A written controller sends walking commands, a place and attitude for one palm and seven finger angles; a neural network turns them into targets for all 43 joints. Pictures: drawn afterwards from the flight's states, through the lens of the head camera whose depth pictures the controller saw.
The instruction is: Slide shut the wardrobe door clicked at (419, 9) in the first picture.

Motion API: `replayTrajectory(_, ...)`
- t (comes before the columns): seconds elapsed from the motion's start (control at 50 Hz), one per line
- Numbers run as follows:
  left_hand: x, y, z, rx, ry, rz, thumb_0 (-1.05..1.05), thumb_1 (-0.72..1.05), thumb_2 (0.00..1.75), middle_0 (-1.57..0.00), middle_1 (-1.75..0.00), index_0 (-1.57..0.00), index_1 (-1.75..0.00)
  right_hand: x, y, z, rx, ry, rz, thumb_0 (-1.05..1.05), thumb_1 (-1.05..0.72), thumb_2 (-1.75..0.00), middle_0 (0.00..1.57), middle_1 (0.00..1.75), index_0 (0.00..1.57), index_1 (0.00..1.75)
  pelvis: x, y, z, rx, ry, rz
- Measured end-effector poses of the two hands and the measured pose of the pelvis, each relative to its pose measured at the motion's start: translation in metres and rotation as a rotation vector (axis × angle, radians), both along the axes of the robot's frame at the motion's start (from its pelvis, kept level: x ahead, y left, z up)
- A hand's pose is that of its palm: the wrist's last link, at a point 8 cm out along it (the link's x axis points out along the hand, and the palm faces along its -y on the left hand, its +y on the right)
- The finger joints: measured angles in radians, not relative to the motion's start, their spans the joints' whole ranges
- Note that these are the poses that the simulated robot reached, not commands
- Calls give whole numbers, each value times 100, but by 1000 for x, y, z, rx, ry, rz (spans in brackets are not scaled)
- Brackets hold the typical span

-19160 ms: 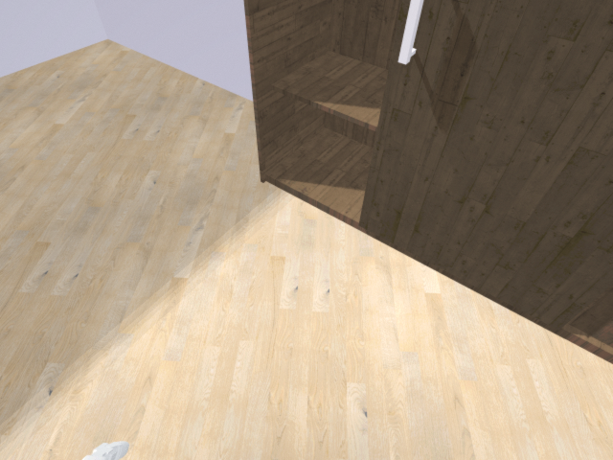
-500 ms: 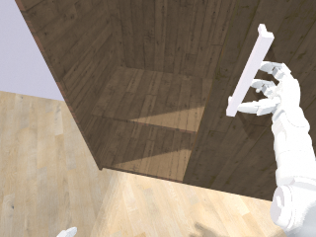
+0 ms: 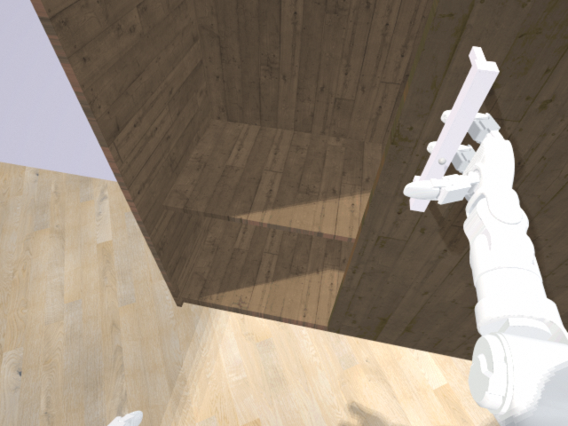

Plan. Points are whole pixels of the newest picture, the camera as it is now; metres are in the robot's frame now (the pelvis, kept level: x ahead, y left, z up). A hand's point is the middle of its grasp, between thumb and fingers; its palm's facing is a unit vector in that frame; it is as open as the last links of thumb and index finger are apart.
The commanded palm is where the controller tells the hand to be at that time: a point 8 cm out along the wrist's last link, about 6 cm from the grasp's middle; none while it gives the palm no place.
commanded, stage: slide the fingers in behind the handle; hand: right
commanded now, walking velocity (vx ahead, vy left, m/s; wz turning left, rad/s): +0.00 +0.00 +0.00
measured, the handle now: (443, 139) +0.50 -0.16 +0.17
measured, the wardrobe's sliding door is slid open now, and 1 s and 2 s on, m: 0.54 0.54 0.54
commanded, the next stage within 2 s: grip the handle and tug to test in 0.72 s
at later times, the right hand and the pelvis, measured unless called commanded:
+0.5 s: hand (434, 161) +0.45 -0.14 +0.17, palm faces +0.10 +0.99 +0.00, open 14.0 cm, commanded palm +0.42 -0.19 +0.17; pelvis +0.00 +0.02 +0.00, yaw +0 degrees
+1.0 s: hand (437, 161) +0.45 -0.14 +0.16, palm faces +0.09 +1.00 +0.01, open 13.3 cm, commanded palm +0.42 -0.19 +0.17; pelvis +0.00 +0.01 +0.00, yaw +0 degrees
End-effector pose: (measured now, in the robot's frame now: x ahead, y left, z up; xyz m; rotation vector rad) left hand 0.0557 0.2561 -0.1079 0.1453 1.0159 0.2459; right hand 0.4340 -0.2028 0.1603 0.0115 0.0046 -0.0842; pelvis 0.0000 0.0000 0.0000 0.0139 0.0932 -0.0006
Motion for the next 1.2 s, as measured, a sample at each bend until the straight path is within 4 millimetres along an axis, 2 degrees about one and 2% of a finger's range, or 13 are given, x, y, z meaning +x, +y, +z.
replayTrajectory(0.18,-3,12,0,4,-1,13,1,90,90,-20,-30,-20,-30,0,14,5,1,-14,2,-1,50,-30,30,120,30,120,-1,8,1,-5,-3,3)
replayTrajectory(0.34,5,18,1,-5,-25,10,1,90,90,-20,-30,-20,-30,-5,22,4,-7,-3,1,-1,50,-30,30,120,30,120,0,15,1,-8,-12,2)
replayTrajectory(0.66,26,21,4,1,-61,-17,1,90,90,-20,-30,-20,-30,-13,15,5,-9,5,1,-1,50,-30,29,120,30,120,-2,19,2,-8,-21,-11)
replayTrajectory(0.9,15,13,3,-6,-41,-2,1,90,90,-20,-30,-20,-30,-6,12,5,-5,-8,-4,-1,49,-31,30,120,30,120,-1,13,2,-8,-13,-1)
replayTrajectory(1.02,6,9,1,-6,-13,9,1,90,90,-20,-30,-20,-30,-5,8,3,-1,-8,0,-1,36,-36,31,122,31,122,0,8,2,-5,-11,2)
replayTrajectory(1.2,6,3,1,-8,-18,9,1,90,90,-20,-30,-20,-30,-7,13,3,1,-11,12,0,0,-51,35,127,35,127,0,3,1,-3,-15,3)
